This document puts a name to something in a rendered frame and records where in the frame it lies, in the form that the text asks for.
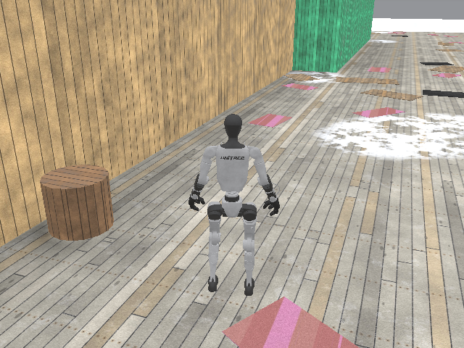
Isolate robot left forearm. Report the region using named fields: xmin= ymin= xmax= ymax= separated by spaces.
xmin=191 ymin=174 xmax=204 ymax=199

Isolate right robot hand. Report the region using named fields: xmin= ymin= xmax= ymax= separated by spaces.
xmin=263 ymin=198 xmax=280 ymax=216

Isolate robot left thigh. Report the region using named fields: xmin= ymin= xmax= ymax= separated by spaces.
xmin=207 ymin=202 xmax=223 ymax=245

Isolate humanoid robot head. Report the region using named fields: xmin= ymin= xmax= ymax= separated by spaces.
xmin=220 ymin=114 xmax=245 ymax=149

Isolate left robot hand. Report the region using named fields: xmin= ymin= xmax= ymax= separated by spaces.
xmin=188 ymin=195 xmax=205 ymax=211

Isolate right robot upper arm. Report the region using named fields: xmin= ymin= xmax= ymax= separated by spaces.
xmin=248 ymin=146 xmax=269 ymax=186

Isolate robot right forearm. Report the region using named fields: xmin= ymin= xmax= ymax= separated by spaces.
xmin=262 ymin=174 xmax=277 ymax=202

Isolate left robot upper arm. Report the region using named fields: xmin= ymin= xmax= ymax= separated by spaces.
xmin=197 ymin=146 xmax=218 ymax=185

